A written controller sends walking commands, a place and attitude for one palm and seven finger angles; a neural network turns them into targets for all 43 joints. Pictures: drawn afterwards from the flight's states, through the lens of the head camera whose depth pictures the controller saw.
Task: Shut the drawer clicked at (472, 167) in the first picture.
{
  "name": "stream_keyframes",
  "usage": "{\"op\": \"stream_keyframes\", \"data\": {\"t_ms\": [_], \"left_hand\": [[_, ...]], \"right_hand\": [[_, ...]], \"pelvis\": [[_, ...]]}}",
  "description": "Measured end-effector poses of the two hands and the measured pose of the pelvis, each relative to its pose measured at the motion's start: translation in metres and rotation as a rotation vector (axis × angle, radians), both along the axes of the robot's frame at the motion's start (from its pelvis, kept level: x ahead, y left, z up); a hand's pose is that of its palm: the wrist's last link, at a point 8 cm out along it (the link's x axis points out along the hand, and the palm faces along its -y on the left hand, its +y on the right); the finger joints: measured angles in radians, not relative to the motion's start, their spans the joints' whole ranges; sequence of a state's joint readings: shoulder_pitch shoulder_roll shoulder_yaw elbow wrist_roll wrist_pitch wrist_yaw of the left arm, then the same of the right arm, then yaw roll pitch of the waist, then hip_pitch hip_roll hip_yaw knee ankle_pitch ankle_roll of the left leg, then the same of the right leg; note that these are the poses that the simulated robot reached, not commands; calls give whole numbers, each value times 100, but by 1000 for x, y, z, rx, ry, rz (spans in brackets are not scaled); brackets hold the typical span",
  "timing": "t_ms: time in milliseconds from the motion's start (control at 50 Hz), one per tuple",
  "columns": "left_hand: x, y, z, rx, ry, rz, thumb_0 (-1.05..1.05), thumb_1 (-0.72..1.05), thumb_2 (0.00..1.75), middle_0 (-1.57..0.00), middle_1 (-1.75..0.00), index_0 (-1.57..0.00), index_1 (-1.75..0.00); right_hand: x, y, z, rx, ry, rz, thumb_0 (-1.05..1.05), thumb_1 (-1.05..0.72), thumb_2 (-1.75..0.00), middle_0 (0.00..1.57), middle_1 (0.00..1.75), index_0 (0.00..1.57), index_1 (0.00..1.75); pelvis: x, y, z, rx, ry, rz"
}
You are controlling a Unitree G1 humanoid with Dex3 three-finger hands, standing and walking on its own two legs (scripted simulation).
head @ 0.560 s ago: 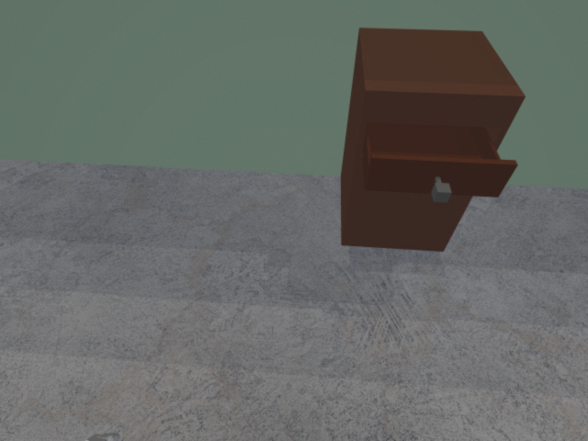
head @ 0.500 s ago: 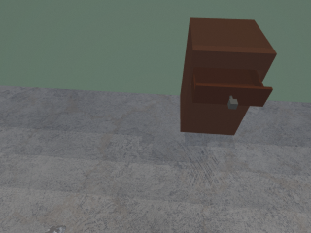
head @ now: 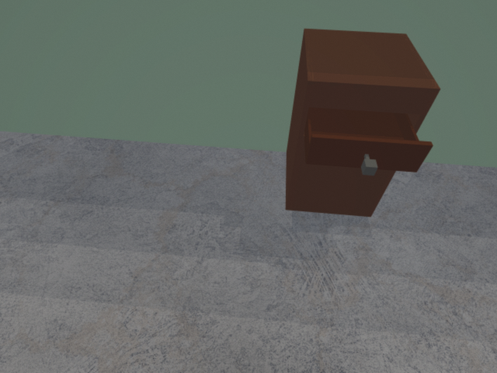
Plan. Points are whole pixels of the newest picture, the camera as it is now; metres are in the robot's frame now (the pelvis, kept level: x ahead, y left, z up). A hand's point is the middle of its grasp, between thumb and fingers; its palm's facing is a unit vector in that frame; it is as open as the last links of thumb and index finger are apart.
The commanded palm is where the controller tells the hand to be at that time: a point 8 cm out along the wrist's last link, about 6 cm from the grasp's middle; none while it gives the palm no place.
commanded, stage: stand and wait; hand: left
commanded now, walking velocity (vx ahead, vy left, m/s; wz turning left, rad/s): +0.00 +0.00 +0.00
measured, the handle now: (368, 163) +0.80 -0.35 -0.22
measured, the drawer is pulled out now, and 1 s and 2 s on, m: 0.17 0.17 0.17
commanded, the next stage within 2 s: look at it before walking up in 0.28 s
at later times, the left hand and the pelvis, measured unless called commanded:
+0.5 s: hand out of the picture +0.06 +0.24 -0.16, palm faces -0.02 -0.95 -0.32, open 7.4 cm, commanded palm none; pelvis -0.01 +0.00 +0.00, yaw +0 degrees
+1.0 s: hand out of the picture +0.04 +0.24 -0.16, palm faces -0.02 -0.95 -0.32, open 7.4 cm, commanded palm none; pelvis -0.01 +0.00 +0.00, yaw +0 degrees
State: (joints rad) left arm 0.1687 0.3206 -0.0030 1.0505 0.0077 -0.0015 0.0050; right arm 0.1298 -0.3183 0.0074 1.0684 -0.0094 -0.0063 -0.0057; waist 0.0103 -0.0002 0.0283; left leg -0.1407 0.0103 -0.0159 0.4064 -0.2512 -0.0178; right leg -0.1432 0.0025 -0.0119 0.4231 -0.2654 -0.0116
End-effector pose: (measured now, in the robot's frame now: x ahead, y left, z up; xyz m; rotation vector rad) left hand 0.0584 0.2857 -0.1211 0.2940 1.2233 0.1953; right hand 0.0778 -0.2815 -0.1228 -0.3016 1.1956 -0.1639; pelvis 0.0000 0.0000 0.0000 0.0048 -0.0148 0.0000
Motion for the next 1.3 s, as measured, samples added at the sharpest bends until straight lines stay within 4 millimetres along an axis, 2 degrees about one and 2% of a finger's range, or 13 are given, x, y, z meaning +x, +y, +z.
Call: {"op": "stream_keyframes", "data": {"t_ms": [120, 240, 540, 1060, 1180, 1300], "left_hand": [[-11, 1, -1, 1, 24, 7, 1, 91, 90, -20, -30, -21, -30], [-12, 1, -1, -2, 21, 2, 1, 91, 90, -20, -30, -20, -30], [-5, 1, 2, -8, -14, -12, 0, 91, 90, -20, -30, -21, -30], [-20, 1, 0, -7, 31, -3, 0, 91, 90, -20, -30, -20, -30], [-21, -9, -8, -18, 69, -26, 0, 91, 90, -20, -30, -20, -29], [-17, -29, -20, -48, 85, -78, 0, 91, 90, -20, -30, -20, -29]], "right_hand": [[-19, 0, -2, 1, 40, -21, 0, -90, -90, 20, 30, 21, 30], [-27, 1, -2, 4, 45, -31, 0, -90, -90, 20, 30, 21, 30], [-28, 5, 0, 9, 19, -27, 0, -90, -90, 20, 30, 21, 30], [-33, 4, -1, 8, 38, -32, 0, -90, -90, 20, 30, 21, 30], [-40, 10, -7, 23, 9, -93, 0, -90, -90, 20, 30, 21, 30], [-64, 18, -23, 65, 5, -171, 0, -90, -90, 20, 30, 21, 30]], "pelvis": [[-3, 0, 1, -1, -5, -2], [-7, 1, 1, -1, -8, -5], [-13, 4, 3, 0, -7, -7], [-14, 3, 3, -1, -2, -18], [-18, 3, -2, 3, 9, -76], [-25, -3, -13, 22, 12, -137]]}}
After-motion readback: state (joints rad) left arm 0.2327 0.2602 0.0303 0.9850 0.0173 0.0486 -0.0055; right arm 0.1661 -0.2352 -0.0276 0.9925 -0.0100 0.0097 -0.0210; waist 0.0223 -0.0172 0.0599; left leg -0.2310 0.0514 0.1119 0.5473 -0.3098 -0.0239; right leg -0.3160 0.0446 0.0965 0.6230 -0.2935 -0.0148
